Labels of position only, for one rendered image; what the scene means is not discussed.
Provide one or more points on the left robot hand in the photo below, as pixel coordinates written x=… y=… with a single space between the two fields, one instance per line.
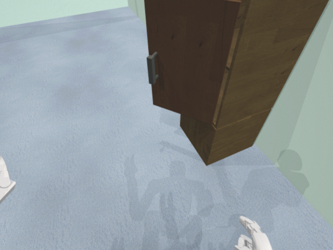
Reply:
x=6 y=185

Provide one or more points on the right robot hand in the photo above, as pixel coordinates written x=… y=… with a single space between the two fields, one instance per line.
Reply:
x=259 y=240

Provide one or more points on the cupboard door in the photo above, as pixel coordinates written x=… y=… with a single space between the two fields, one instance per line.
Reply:
x=193 y=40

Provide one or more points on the handle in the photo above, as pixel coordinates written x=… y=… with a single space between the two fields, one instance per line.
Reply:
x=151 y=68

